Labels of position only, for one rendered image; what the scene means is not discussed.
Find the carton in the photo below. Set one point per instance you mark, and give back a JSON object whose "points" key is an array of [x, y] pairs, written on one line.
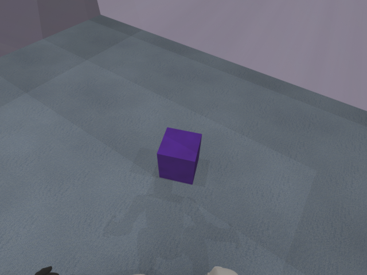
{"points": [[178, 155]]}

